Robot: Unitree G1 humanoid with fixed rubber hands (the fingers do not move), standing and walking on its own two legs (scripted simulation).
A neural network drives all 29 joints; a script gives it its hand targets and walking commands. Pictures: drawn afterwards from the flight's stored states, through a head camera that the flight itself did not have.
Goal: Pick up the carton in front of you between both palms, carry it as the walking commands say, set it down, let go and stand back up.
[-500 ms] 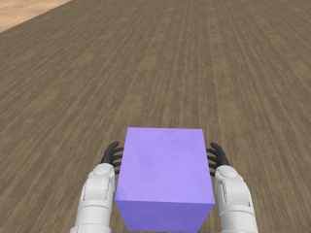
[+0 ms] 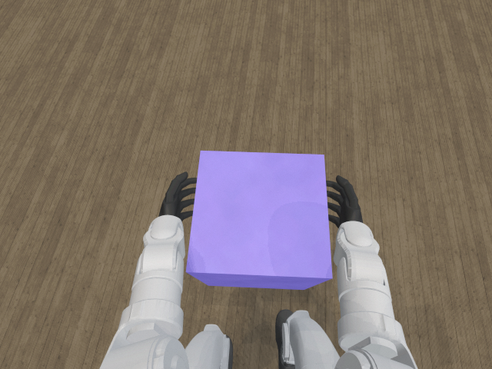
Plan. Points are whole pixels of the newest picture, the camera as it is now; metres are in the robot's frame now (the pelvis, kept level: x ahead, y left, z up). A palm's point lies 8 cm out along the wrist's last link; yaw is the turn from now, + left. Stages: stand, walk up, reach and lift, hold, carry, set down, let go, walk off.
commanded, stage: set down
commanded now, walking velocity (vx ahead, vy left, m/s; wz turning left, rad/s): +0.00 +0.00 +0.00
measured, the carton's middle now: (258, 228) +0.36 -0.01 -0.13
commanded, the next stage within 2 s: none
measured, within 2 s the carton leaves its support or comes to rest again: neither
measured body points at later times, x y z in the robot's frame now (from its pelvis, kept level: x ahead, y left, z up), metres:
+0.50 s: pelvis -0.02 +0.03 -0.14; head +0.20 +0.00 +0.25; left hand +0.43 +0.13 -0.22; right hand +0.40 -0.17 -0.22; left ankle +0.02 +0.13 -0.70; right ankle +0.10 -0.10 -0.70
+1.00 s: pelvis -0.05 +0.01 -0.26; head +0.26 -0.01 +0.07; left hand +0.47 +0.12 -0.38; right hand +0.43 -0.19 -0.38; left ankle +0.02 +0.13 -0.70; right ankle +0.10 -0.10 -0.70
